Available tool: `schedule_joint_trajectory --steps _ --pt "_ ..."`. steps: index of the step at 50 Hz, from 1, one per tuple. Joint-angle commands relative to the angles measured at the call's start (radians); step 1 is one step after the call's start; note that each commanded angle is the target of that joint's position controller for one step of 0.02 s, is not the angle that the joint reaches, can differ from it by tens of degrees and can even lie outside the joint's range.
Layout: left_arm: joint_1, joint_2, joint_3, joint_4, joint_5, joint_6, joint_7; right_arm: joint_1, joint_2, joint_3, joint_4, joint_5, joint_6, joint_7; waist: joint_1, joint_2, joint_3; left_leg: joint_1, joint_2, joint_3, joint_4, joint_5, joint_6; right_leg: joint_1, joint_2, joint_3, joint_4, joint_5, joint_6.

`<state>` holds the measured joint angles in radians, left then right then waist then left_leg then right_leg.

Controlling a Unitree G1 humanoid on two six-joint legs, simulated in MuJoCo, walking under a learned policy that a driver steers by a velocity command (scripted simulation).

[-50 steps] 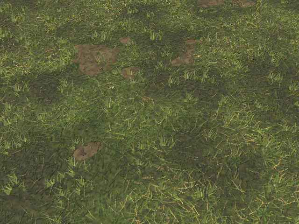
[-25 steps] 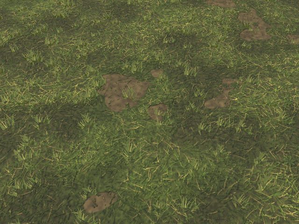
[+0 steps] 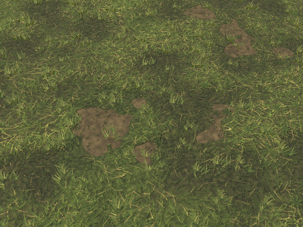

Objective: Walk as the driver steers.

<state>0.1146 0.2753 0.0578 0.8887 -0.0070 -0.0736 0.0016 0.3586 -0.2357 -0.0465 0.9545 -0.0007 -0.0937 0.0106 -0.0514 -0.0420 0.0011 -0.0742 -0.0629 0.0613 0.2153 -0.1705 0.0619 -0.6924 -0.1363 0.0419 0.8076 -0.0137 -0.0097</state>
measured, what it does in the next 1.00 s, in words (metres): walks ahead, turning left: right foot, then left foot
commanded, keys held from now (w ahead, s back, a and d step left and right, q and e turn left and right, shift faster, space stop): w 0.18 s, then w+q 0.82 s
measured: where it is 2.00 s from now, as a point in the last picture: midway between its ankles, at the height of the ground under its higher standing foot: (122, 161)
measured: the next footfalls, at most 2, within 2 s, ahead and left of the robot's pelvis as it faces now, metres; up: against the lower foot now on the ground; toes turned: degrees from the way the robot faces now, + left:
right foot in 0.22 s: +0.32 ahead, -0.15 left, +0.00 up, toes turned -2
left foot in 0.78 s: +0.58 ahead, +0.11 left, +0.00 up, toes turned +20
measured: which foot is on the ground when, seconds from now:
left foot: down 0.00-0.24, up 0.26-0.76, down 0.78-1.00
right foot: up 0.00-0.20, down 0.22-0.80, up 0.82-1.00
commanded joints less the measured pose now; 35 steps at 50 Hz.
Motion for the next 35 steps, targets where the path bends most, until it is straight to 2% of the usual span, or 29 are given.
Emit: schedule_joint_trajectory --steps 1,5,8,9,10,11,12,13,14,15,16,17,18,20,22,25,28,32,34,35 --pt "-0.089 0.025 -0.002 -0.068 -0.003 -0.014 -0.009 -0.002 -0.165 -0.032 -0.042 0.009 -0.010 -0.014 0.005 0.100 0.054 -0.048 0.245 -0.112 -0.116 0.193 0.133 0.039 0.027 -0.034 -0.159 0.134 0.004" --pt "-0.187 0.033 -0.007 -0.109 -0.011 -0.021 -0.030 0.061 -0.172 -0.038 -0.002 0.017 0.007 -0.019 -0.019 0.099 0.088 0.082 0.299 -0.118 -0.074 0.199 0.129 0.010 0.045 -0.029 -0.259 0.097 -0.017" --pt "-0.174 0.062 0.001 -0.121 -0.012 -0.030 -0.045 0.047 -0.187 -0.049 0.005 0.020 0.022 -0.026 0.014 0.113 0.069 0.165 0.337 -0.126 0.002 0.316 0.107 0.059 0.064 -0.036 -0.299 -0.013 -0.055" --pt "-0.126 0.082 0.011 -0.111 -0.012 -0.032 -0.046 0.029 -0.196 -0.052 0.000 0.020 0.027 -0.027 0.045 0.128 0.037 0.172 0.331 -0.118 0.060 0.455 0.096 0.144 0.090 -0.059 -0.304 -0.049 -0.069" --pt "-0.020 0.110 0.029 -0.081 -0.009 -0.034 -0.042 0.014 -0.190 -0.049 -0.003 0.020 0.033 -0.026 0.105 0.127 -0.025 0.143 0.297 -0.100 0.191 0.603 0.078 0.310 0.124 -0.086 -0.325 -0.051 -0.090" --pt "0.162 0.163 0.055 -0.030 -0.004 -0.034 -0.033 0.013 -0.160 -0.035 -0.014 0.012 0.036 -0.025 0.179 0.102 -0.143 0.018 0.239 -0.072 0.410 0.567 0.049 0.589 0.092 -0.050 -0.299 -0.028 -0.126" --pt "0.314 0.265 0.080 -0.006 0.018 -0.032 -0.023 0.101 -0.070 -0.006 -0.040 0.000 0.024 -0.018 0.174 -0.084 -0.315 -0.350 0.111 -0.020 0.805 0.192 -0.013 1.006 -0.172 0.310 -0.296 -0.091 -0.247" --pt "0.340 0.227 0.068 0.005 0.006 -0.026 -0.025 0.137 -0.029 0.009 -0.022 0.016 0.003 -0.014 0.167 -0.232 -0.419 -0.566 0.001 -0.129 1.039 -0.402 -0.034 1.128 -0.295 0.668 -0.465 -0.235 -0.327" --pt "0.281 0.159 0.046 -0.003 -0.001 -0.029 -0.022 0.051 -0.146 -0.024 -0.037 0.047 -0.013 -0.013 0.176 -0.139 -0.284 -0.661 0.062 -0.211 1.128 -0.379 -0.016 1.017 -0.261 0.569 -0.497 -0.306 -0.270" --pt "0.199 0.121 0.035 -0.020 0.001 -0.031 -0.018 -0.026 -0.165 -0.030 -0.063 0.057 -0.018 -0.015 0.152 -0.094 -0.168 -0.680 0.119 -0.180 1.111 -0.287 -0.003 0.870 -0.231 0.414 -0.518 -0.277 -0.224" --pt "0.127 0.087 0.024 -0.025 0.006 -0.036 -0.020 -0.062 -0.153 -0.033 -0.067 0.049 -0.013 -0.022 0.118 -0.032 -0.089 -0.638 0.161 -0.165 1.048 -0.203 -0.005 0.721 -0.191 0.304 -0.563 -0.220 -0.198" --pt "0.083 0.055 0.016 -0.026 0.013 -0.043 -0.022 -0.058 -0.143 -0.042 -0.062 0.038 0.001 -0.028 0.085 -0.045 -0.047 -0.585 0.193 -0.171 0.990 -0.147 -0.006 0.627 -0.154 0.214 -0.600 -0.175 -0.174" --pt "0.064 0.045 0.015 -0.020 0.021 -0.047 -0.024 -0.029 -0.117 -0.042 -0.055 0.037 0.018 -0.027 0.060 -0.065 -0.031 -0.528 0.207 -0.174 0.969 -0.112 -0.007 0.562 -0.133 0.154 -0.631 -0.149 -0.164" --pt "0.067 0.056 0.021 -0.003 0.023 -0.054 -0.022 -0.015 -0.077 -0.040 -0.054 0.038 0.042 -0.026 0.040 -0.049 -0.004 -0.518 0.214 -0.171 0.943 -0.070 -0.012 0.511 -0.121 0.062 -0.672 -0.070 -0.170" --pt "0.082 0.079 0.029 0.010 0.027 -0.057 -0.011 -0.057 -0.077 -0.045 -0.075 0.033 0.053 -0.027 0.038 -0.023 0.023 -0.580 0.214 -0.184 0.890 0.011 -0.021 0.517 -0.119 -0.007 -0.690 0.002 -0.174" --pt "0.104 0.093 0.032 0.022 0.028 -0.051 0.006 -0.127 -0.075 -0.047 -0.104 0.025 0.048 -0.017 0.051 -0.010 0.042 -0.633 0.200 -0.180 0.736 0.162 -0.033 0.559 -0.103 -0.097 -0.698 0.067 -0.160" --pt "0.126 0.111 0.035 0.025 0.021 -0.043 0.018 -0.229 -0.056 -0.036 -0.140 0.020 0.042 0.002 0.083 0.005 0.067 -0.612 0.188 -0.106 0.573 0.261 -0.031 0.587 -0.094 -0.175 -0.709 0.087 -0.141" --pt "0.212 0.131 0.043 0.051 0.007 -0.017 0.024 -0.353 -0.040 -0.023 -0.208 0.021 0.042 0.028 0.129 0.023 0.107 -0.682 0.174 -0.049 0.460 0.214 -0.010 0.753 -0.141 -0.220 -0.660 0.176 -0.139" --pt "0.220 0.143 0.048 0.052 0.001 0.001 0.024 -0.380 -0.045 -0.023 -0.240 0.024 0.043 0.043 0.123 0.012 0.107 -0.676 0.152 -0.011 0.431 0.136 0.010 0.817 -0.161 -0.243 -0.601 0.301 -0.131" --pt "0.205 0.155 0.051 0.045 -0.002 0.008 0.027 -0.371 -0.057 -0.029 -0.251 0.025 0.044 0.049 0.104 -0.004 0.089 -0.627 0.126 0.017 0.421 0.090 0.026 0.829 -0.163 -0.260 -0.554 0.449 -0.121"
Keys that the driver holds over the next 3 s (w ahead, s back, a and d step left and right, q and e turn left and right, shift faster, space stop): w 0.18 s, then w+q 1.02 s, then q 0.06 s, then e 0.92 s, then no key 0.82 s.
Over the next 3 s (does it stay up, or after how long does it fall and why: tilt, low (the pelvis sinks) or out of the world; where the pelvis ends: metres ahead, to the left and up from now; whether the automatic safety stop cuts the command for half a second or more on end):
stays up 0.87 0.13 -0.01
